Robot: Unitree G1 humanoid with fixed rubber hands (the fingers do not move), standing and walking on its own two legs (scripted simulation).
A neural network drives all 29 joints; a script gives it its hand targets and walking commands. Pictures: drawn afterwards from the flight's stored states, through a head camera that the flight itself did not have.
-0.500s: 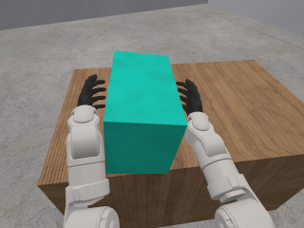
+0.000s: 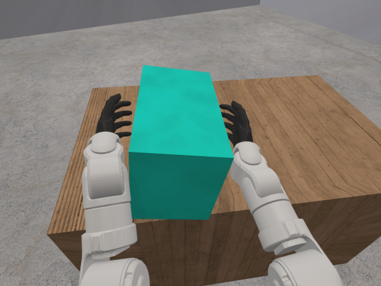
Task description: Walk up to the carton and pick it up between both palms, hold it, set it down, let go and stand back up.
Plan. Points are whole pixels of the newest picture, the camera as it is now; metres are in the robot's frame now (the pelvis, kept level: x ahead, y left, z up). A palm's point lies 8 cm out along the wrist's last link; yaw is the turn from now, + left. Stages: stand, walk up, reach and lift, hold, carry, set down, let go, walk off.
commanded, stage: hold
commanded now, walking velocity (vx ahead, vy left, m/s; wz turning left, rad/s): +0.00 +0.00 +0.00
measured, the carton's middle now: (174, 138) +0.43 -0.01 +0.11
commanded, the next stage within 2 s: none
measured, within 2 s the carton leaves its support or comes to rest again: neither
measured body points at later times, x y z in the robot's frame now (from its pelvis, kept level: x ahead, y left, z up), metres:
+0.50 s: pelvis +0.00 +0.00 +0.00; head -0.01 +0.01 +0.45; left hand +0.38 +0.12 +0.18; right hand +0.37 -0.14 +0.15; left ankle +0.01 +0.10 -0.75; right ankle +0.03 -0.09 -0.75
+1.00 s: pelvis +0.00 +0.00 +0.00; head -0.01 +0.01 +0.45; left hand +0.38 +0.12 +0.19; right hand +0.37 -0.15 +0.16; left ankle +0.01 +0.10 -0.75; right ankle +0.03 -0.09 -0.75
